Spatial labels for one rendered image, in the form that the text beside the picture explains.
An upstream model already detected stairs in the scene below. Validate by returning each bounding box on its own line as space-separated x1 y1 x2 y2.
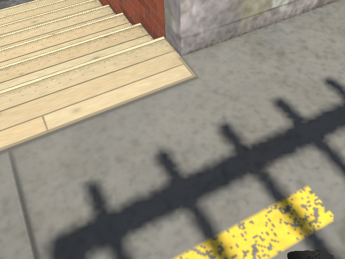
0 0 153 90

